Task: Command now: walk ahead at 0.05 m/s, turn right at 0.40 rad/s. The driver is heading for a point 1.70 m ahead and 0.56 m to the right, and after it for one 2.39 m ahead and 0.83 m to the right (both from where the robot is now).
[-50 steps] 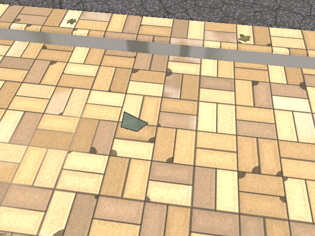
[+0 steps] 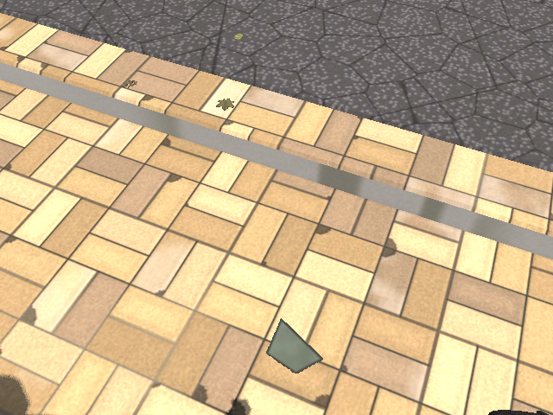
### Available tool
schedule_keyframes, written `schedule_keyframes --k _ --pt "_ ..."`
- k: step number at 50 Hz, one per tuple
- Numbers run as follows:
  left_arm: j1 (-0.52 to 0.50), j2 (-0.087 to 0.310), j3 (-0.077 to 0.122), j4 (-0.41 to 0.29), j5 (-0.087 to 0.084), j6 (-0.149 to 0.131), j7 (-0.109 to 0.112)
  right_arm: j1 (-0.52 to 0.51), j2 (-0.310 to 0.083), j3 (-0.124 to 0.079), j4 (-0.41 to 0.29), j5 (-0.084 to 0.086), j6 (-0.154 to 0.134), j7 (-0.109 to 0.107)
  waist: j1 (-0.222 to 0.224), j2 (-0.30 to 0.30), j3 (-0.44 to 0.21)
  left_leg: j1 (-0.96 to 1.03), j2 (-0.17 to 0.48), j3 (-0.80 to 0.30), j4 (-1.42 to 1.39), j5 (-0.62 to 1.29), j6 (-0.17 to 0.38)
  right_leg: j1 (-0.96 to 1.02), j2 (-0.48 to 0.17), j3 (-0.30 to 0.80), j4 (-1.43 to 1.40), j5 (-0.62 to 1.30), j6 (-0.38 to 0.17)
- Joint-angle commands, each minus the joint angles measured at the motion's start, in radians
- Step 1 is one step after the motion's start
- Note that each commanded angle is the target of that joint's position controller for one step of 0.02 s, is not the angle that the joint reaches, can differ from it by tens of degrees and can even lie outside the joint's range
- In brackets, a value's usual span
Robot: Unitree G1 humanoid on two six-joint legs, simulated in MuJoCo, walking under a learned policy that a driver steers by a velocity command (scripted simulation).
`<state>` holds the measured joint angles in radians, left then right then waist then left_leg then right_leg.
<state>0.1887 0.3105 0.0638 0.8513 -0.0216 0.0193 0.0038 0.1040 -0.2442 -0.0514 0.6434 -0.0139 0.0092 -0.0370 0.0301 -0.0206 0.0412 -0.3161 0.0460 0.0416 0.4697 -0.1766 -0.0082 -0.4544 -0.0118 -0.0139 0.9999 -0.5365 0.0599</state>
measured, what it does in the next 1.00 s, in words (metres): steps on the spot, turning right: right foot, then left foot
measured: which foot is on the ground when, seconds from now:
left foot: down 0.00-0.16, up 0.18-0.68, down 0.70-1.00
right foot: up 0.00-0.14, down 0.16-0.70, up 0.72-1.00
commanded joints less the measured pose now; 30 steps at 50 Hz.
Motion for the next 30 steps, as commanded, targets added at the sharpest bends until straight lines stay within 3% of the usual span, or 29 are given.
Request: schedule_keyframes --k 1,4,7,8,9,10,11,12,13,14,16,21,25,30 --pt "0.057 0.055 0.021 -0.062 0.006 0.029 0.012 -0.052 -0.166 -0.057 -0.038 -0.002 -0.013 -0.005 0.009 0.182 -0.110 0.063 0.233 -0.108 -0.151 0.316 0.212 0.015 -0.040 -0.004 -0.014 0.077 0.017" --pt "0.018 0.065 0.022 -0.105 0.005 0.030 -0.009 -0.045 -0.177 -0.065 -0.015 0.007 -0.010 -0.009 -0.013 0.200 -0.145 0.104 0.257 -0.085 -0.122 0.295 0.207 0.080 -0.044 -0.020 -0.179 0.167 -0.009" --pt "0.088 0.078 0.036 -0.099 0.011 0.028 -0.030 -0.050 -0.183 -0.067 0.011 0.032 -0.002 -0.012 0.024 0.164 -0.155 0.074 0.244 -0.039 -0.015 0.172 0.141 0.225 0.005 -0.079 -0.406 0.323 -0.068" --pt "0.101 0.103 0.046 -0.098 0.021 0.026 -0.026 0.001 -0.153 -0.063 0.037 0.032 0.002 -0.009 0.016 0.077 -0.120 0.006 0.194 0.020 0.100 0.016 0.070 0.277 0.004 -0.023 -0.509 0.420 -0.104" --pt "0.095 0.236 0.077 -0.128 0.026 0.022 -0.004 0.041 -0.095 -0.047 0.024 -0.007 0.006 -0.004 -0.029 -0.250 -0.083 -0.221 0.054 0.133 0.402 -0.310 -0.051 0.365 -0.243 0.340 -0.624 0.739 -0.210" --pt "0.093 0.281 0.075 -0.161 0.061 0.005 -0.012 -0.070 -0.110 -0.046 -0.023 -0.008 0.004 -0.013 0.027 -0.290 -0.090 -0.354 -0.060 -0.019 0.622 -0.533 -0.068 0.320 -0.384 0.557 -0.684 0.837 -0.398" --pt "0.091 0.257 0.069 -0.163 0.074 -0.015 -0.018 -0.101 -0.146 -0.057 -0.025 0.008 0.003 -0.020 0.043 -0.183 -0.112 -0.373 -0.043 -0.097 0.712 -0.492 -0.049 0.311 -0.356 0.528 -0.702 0.713 -0.408" --pt "0.048 0.228 0.063 -0.166 0.055 -0.029 -0.015 -0.087 -0.161 -0.065 -0.012 0.015 0.005 -0.025 0.013 -0.136 -0.088 -0.384 -0.024 -0.118 0.718 -0.399 -0.031 0.312 -0.299 0.455 -0.690 0.625 -0.351" --pt "0.001 0.192 0.055 -0.172 0.030 -0.029 -0.005 -0.060 -0.166 -0.072 0.014 0.009 0.007 -0.033 -0.009 -0.093 -0.086 -0.388 -0.009 -0.127 0.698 -0.319 -0.032 0.319 -0.255 0.402 -0.677 0.565 -0.296" --pt "-0.028 0.164 0.044 -0.180 0.014 -0.024 0.005 -0.046 -0.173 -0.076 0.025 0.004 0.009 -0.038 -0.022 -0.106 -0.086 -0.365 -0.005 -0.130 0.683 -0.269 -0.039 0.305 -0.231 0.370 -0.674 0.569 -0.272" --pt "-0.018 0.145 0.035 -0.188 0.016 -0.017 0.019 -0.020 -0.155 -0.075 0.034 0.009 0.003 -0.032 -0.030 -0.109 -0.121 -0.320 -0.029 -0.125 0.690 -0.199 -0.052 0.313 -0.199 0.343 -0.669 0.617 -0.268" --pt "0.016 0.163 0.045 -0.201 0.011 -0.006 0.037 -0.041 -0.123 -0.062 0.032 0.015 -0.011 -0.022 -0.006 -0.101 -0.132 -0.309 -0.051 -0.140 0.470 -0.150 -0.080 0.385 -0.181 0.375 -0.659 0.566 -0.275" --pt "-0.002 0.178 0.054 -0.220 0.013 0.005 0.034 -0.045 -0.129 -0.059 0.033 0.019 -0.021 -0.008 0.002 -0.125 -0.106 -0.210 -0.067 -0.146 0.325 -0.165 -0.085 0.312 -0.164 0.434 -0.663 0.465 -0.286" --pt "-0.035 0.181 0.059 -0.243 0.008 0.018 0.022 -0.017 -0.146 -0.061 0.038 0.027 -0.045 0.013 -0.002 -0.136 -0.122 -0.097 -0.091 -0.150 0.179 -0.191 -0.065 0.307 -0.149 0.530 -0.625 0.569 -0.286"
